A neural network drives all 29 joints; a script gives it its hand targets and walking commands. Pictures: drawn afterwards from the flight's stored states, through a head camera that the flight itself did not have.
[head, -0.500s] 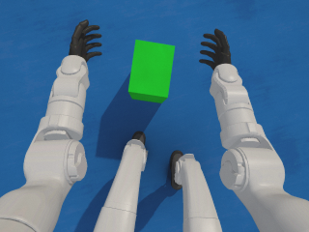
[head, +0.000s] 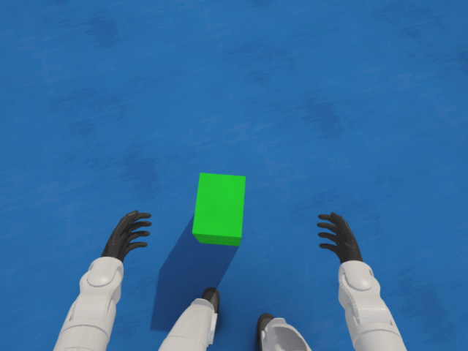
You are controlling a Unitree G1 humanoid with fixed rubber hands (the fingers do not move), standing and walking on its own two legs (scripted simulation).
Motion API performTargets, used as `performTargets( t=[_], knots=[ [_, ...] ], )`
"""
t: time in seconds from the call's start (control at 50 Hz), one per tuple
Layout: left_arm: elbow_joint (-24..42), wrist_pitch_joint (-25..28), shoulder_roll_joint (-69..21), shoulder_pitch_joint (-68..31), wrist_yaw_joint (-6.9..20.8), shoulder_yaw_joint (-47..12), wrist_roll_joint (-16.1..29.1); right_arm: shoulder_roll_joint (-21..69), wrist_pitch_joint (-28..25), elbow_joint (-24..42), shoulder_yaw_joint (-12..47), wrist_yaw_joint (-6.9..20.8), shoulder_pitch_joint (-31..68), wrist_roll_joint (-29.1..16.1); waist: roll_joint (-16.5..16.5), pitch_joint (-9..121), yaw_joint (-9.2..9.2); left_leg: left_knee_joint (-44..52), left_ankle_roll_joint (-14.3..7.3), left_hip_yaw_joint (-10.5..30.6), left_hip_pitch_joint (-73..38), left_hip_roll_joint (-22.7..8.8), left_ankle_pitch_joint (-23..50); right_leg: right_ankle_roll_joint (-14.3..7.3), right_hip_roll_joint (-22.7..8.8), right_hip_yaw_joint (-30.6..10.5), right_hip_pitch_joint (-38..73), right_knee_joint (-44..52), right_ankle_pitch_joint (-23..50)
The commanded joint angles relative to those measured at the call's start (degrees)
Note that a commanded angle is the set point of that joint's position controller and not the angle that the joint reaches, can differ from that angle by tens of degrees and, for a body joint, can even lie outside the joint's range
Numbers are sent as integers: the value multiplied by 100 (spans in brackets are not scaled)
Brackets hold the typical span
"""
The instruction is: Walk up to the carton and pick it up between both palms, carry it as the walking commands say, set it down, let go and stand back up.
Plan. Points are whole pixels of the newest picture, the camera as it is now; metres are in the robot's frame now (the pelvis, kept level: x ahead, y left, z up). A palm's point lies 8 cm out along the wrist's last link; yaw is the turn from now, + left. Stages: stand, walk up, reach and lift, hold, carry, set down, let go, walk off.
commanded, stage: let go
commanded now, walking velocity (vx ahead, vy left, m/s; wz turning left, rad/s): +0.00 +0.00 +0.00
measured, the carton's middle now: (221, 212) +0.45 +0.08 -0.62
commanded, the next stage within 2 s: stand in 0.70 s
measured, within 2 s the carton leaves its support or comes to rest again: neither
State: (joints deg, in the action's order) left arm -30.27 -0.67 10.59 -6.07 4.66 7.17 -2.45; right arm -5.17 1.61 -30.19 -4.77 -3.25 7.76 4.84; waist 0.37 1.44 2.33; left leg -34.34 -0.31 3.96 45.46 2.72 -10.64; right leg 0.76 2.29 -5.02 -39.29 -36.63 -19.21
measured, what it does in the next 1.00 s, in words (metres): stands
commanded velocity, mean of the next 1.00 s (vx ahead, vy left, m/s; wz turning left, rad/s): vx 0.00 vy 0.00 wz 0.00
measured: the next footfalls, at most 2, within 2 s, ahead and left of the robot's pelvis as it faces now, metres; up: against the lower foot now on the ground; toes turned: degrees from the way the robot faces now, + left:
none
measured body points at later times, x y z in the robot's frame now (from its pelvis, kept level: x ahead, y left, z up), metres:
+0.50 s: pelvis +0.02 -0.02 +0.02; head +0.04 -0.01 +0.47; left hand +0.19 +0.20 -0.06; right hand +0.19 -0.25 -0.05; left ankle +0.04 +0.11 -0.72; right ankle -0.03 -0.13 -0.72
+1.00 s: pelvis +0.03 +0.01 +0.02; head +0.01 +0.03 +0.47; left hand +0.16 +0.30 -0.08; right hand +0.18 -0.28 -0.06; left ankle +0.04 +0.11 -0.72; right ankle -0.03 -0.13 -0.72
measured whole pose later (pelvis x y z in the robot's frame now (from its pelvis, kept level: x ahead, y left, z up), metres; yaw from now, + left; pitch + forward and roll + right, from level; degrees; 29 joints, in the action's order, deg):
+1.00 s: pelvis +0.03 +0.01 +0.02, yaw -2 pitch +0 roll +0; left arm -36.6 -1.5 19.3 17.1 -0.7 3.6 -2.3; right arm -17.6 -0.3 -42.1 -2.9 -0.7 -10.9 3.0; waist 2.3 4.2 0.7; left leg -31.5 -1.9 1.6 15.3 2.9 -16.3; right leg 1.0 1.3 -7.4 -7.7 -29.2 -21.6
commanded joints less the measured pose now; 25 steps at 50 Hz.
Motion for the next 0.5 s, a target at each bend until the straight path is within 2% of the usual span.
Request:
performTargets(
  t=[0.0,0.02,0.1,0.12,0.14,0.16,0.18,0.2,0.22,0.24,0.28,0.3,0.34,0.36,0.38,0.4,0.44,0.46,0.48],
  knots=[
    [907,278,482,895,1,-53,187,-632,-326,761,139,202,-1020,-326,-97,2434,-118,282,58,-127,-4231,-197,2674,146,-18,352,998,895,2123],
    [801,289,526,1156,-26,-36,128,-624,-354,749,178,234,-1090,-371,-92,2206,-12,392,61,-115,-4187,-210,2595,134,-40,327,1194,986,2147],
    [1258,319,652,1668,-31,-151,248,-873,-388,924,198,354,-1649,-373,161,1717,-164,679,116,-242,-4496,-61,2133,88,-133,144,1956,1304,2615],
    [1204,294,618,1739,-23,-184,260,-880,-375,1002,314,402,-1496,-477,138,1505,-76,775,80,-268,-4376,-39,1929,82,-143,160,2167,1364,2495],
    [1107,246,708,1877,-20,-183,268,-924,-340,962,367,425,-1582,-519,230,1133,-79,847,68,-285,-4423,-37,1679,94,-181,154,2169,1466,2350],
    [1181,205,642,2030,-27,-210,232,-984,-306,1026,375,444,-1755,-506,110,973,-150,871,96,-358,-4607,-4,1550,69,-231,131,2226,1572,2224],
    [1195,165,709,1931,-17,-194,252,-1034,-273,1062,339,476,-1589,-517,309,676,-169,902,77,-375,-4552,-14,1335,50,-246,141,2089,1648,1982],
    [1210,87,735,1776,6,-216,251,-1040,-217,1099,392,479,-1414,-553,381,410,-190,905,107,-356,-4631,-4,983,21,-293,170,1918,1768,1435],
    [1115,-9,726,1926,1,-194,218,-1060,-136,1017,371,505,-1581,-549,349,135,-203,900,127,-395,-4740,-10,930,-35,-358,119,1755,1889,1301],
    [1064,-103,677,1930,15,-213,226,-1045,-56,962,442,512,-1574,-504,547,-116,-225,870,141,-468,-4932,56,743,-53,-509,59,1546,2134,980],
    [1172,-270,691,1774,23,-263,203,-999,96,864,461,569,-1577,-532,493,-324,-225,867,143,-496,-5220,82,640,-122,-561,56,1313,2278,593],
    [1284,-338,737,1669,26,-238,191,-1052,143,1036,445,592,-1455,-519,557,-452,-257,803,165,-515,-5339,118,650,-170,-577,34,1081,2313,504],
    [1341,-431,793,1615,13,-291,157,-1015,242,877,448,619,-1523,-555,320,-567,-218,782,149,-547,-5383,128,640,-172,-570,24,1191,2300,609],
    [1356,-482,754,1639,0,-313,183,-1049,277,877,369,623,-1589,-519,239,-502,-297,820,134,-527,-5465,95,673,-156,-538,17,1280,2221,807],
    [1366,-480,825,1642,-13,-259,137,-1091,287,935,307,631,-1575,-499,302,-405,-246,861,123,-517,-5463,94,691,-134,-482,39,1503,2210,818],
    [1305,-528,834,1735,-43,-264,135,-1066,319,863,310,624,-1696,-485,357,-410,-296,858,127,-537,-5436,105,729,-107,-460,59,1566,2180,970],
    [1348,-592,833,1784,-58,-277,93,-1128,365,806,287,612,-1793,-500,128,-405,-316,831,132,-510,-5474,104,841,-77,-412,67,1681,2081,1192],
    [1263,-597,888,1850,-65,-241,85,-1131,360,924,272,619,-1758,-543,161,-362,-266,834,109,-504,-5468,95,916,-59,-370,94,1780,2050,1289],
    [1219,-629,817,1918,-75,-295,137,-1195,388,848,284,615,-1815,-523,187,-358,-335,842,97,-482,-5309,82,1077,-38,-332,88,1856,1950,1575]
  ],
)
